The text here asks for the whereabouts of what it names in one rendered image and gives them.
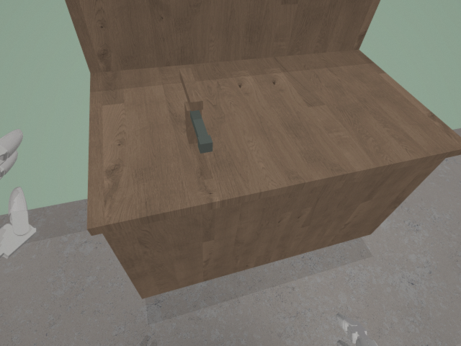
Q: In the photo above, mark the right robot hand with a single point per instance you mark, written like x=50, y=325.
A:
x=356, y=332

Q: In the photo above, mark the tap lever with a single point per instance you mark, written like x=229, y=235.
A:
x=204, y=140

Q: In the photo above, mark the left robot hand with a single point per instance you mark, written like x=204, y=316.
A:
x=14, y=235

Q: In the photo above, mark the counter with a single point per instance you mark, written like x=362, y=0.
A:
x=313, y=144

